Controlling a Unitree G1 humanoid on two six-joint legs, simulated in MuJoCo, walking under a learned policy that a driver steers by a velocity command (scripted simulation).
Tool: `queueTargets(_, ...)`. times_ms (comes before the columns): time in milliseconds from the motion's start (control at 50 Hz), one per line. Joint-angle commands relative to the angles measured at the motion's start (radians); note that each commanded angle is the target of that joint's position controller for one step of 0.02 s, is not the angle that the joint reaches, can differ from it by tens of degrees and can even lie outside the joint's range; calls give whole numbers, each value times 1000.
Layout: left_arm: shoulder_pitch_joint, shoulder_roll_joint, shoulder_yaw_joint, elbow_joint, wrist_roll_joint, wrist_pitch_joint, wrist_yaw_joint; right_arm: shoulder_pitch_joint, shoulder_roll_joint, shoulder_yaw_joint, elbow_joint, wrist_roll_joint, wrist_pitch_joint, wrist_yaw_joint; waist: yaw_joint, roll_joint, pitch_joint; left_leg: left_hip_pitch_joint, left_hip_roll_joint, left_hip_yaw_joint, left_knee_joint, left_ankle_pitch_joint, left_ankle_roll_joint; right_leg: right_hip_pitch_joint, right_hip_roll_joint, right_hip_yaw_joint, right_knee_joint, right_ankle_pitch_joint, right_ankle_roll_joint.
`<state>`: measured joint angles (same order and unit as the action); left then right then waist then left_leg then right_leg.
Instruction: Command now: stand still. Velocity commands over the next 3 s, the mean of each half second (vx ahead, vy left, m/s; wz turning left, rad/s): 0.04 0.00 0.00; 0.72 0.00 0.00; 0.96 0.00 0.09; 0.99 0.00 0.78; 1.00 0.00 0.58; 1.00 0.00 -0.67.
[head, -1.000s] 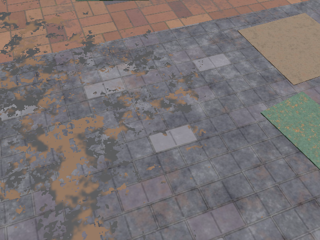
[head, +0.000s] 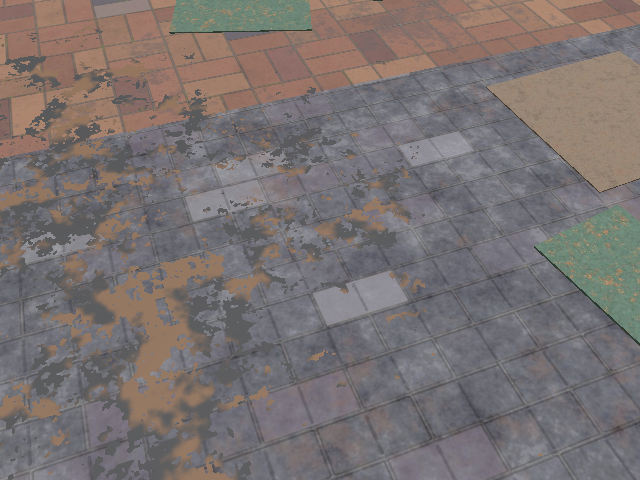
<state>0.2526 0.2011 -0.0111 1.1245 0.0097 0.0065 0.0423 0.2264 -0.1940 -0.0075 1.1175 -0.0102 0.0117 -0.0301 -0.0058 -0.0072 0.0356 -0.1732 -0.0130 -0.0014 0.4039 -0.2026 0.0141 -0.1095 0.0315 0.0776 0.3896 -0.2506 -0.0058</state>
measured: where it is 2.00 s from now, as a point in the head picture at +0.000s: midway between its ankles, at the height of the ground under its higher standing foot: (306, 266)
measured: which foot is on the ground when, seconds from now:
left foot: down 0.00-0.66, up 0.68-1.00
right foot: down 0.00-1.00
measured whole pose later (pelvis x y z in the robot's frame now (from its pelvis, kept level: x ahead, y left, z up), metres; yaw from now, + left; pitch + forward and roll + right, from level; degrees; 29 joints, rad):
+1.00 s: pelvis +0.20 -0.02 -0.01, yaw -1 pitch +4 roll +1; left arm 0.58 0.16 0.03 1.08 0.02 -0.12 0.01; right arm -0.07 -0.22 -0.05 0.84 -0.03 -0.03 0.07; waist 0.10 0.01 -0.01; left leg -0.73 0.07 0.09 0.76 -0.05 0.06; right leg 0.21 0.02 -0.01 0.03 -0.31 -0.04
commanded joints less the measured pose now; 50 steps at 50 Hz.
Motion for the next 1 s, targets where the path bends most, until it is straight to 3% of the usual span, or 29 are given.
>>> queueTargets(20, 51, 87, 13, -3, 0, -5, 4, 40, -95, -13, -8, 0, -6, -4, -1, 12, 21, 29, 93, -93, -65, 91, 27, -78, -86, 64, -65, 133, -33)
queueTargets(400, 97, 41, 11, 35, 0, -6, 9, 86, -56, -8, 22, 0, -10, -11, -1, 7, 33, 19, 89, -93, -59, 93, 31, -85, -88, 54, -55, 135, -27)
queueTargets(420, 117, 38, 11, 39, 3, -5, 9, 103, -60, -11, 25, -1, -7, -10, -1, 16, -9, 32, 70, -90, -67, -99, 40, -79, -63, 39, -49, -34, -36)
queueTargets(440, 117, 62, 22, 27, 6, 0, 5, 111, -98, -27, 18, 0, 2, -7, -4, 32, 0, 8, 47, -97, -50, -397, 69, -121, -24, 21, 1, -304, -61)
queueTargets(460, 91, 81, 31, 2, 18, 6, -3, 130, -124, -38, 9, -6, 9, 0, -19, 49, 59, -30, 71, -160, -72, -618, 102, -229, -18, 37, 39, -492, -80)
queueTargets(480, 43, 59, 28, -34, 24, 3, -12, 166, -126, -43, 6, -6, 11, 5, -43, 84, 119, -22, 124, -252, -112, -723, 138, -340, -16, 29, 104, -520, -84)
queueTargets(500, -30, 10, 16, -79, 24, -9, -19, 195, -117, -47, 7, -2, 7, 4, -66, 136, 150, 9, 202, -360, -180, -706, 174, -410, -2, -40, 202, -350, -64)
queueTargets(520, -74, -9, 13, -107, 27, -22, -28, 213, -130, -58, 12, -6, 0, 5, -73, 185, 134, -1, 293, -465, -266, -672, 212, -401, -9, -109, 308, -173, -45)
queueTargets(540, -89, 30, 24, -126, 28, -35, -36, 194, -139, -66, -2, -14, -10, 7, -64, 163, 103, -36, 330, -501, -308, -600, 226, -386, -43, -93, 391, -157, -40)
queueTargets(560, -71, 45, 32, -135, 26, -47, -45, 134, -149, -70, -30, -16, -23, 11, -28, 130, 67, -70, 327, -473, -308, -524, 218, -343, -59, -78, 410, -163, -44)
queueTargets(600, 31, 27, 37, -125, 10, -64, -56, -16, -159, -76, -89, 1, -39, 17, 63, 128, 34, -216, 244, -301, -278, -417, 166, -129, -46, -112, 263, -160, -66)
queueTargets(620, 133, 12, 40, -95, 3, -68, -53, -74, -164, -82, -107, 11, -41, 17, 119, 129, 35, -316, 188, -216, -226, -426, 148, 32, -16, -163, 137, -105, -75)
queueTargets(640, 260, 14, 49, -46, -2, -68, -44, -117, -156, -85, -124, 6, -40, 16, 173, 78, 55, -428, 136, -159, -119, -457, 141, 186, 27, -215, 47, -59, -74)
queueTargets(660, 368, 36, 58, -9, 5, -73, -32, -165, -116, -78, -152, -3, -46, 18, 213, -43, 65, -588, 73, -88, 102, -420, 121, 340, -25, -126, -22, -121, -77)
queueTargets(680, 440, 99, 68, -13, 29, -85, -22, -191, -11, -50, -189, -11, -60, 25, 219, -272, 16, -692, -20, 16, 506, -339, 89, 377, -297, 276, -171, -397, -98)
queueTargets(700, 370, 161, 79, -35, 33, -78, -17, -160, 3, -45, -230, -13, -71, 41, 135, -247, 54, -818, -8, -44, 627, -236, 105, 274, -443, 602, -292, -628, -200)
queueTargets(720, 262, 156, 83, -70, 32, -79, -16, -178, -34, -49, -242, -25, -77, 54, 87, -147, 111, -842, 70, -64, 706, -120, 99, 175, -470, 646, -321, -679, -240)
queueTargets(740, 181, 132, 77, -103, 21, -93, -26, -187, -73, -59, -238, -28, -84, 69, 53, -48, 106, -815, 101, -72, 710, -21, 82, 153, -402, 513, -300, -546, -217)
queueTargets(760, 160, 125, 77, -118, 16, -105, -32, -156, -83, -64, -224, -32, -85, 77, 35, -28, 63, -752, 106, -59, 682, 11, 62, 146, -340, 401, -305, -435, -191)
queueTargets(820, 234, 81, 67, -95, 9, -128, -32, -167, -69, -64, -227, -33, -62, 92, 35, -65, 68, -709, 102, 6, 667, 75, 30, 134, -243, 217, -344, -224, -170)
queueTargets(920, 315, 71, 63, -84, 7, -139, -38, -390, -54, -48, -328, -26, -53, 95, 77, -62, 135, -698, 84, 83, 454, 155, 16, 127, -212, 87, -393, 26, -189)
queueTargets(1000, 330, 102, 66, -72, 6, -145, -31, -481, -59, -35, -391, -17, -58, 96, 77, -86, 145, -567, 59, 140, 268, 160, 73, 204, -252, -2, -423, 379, -186)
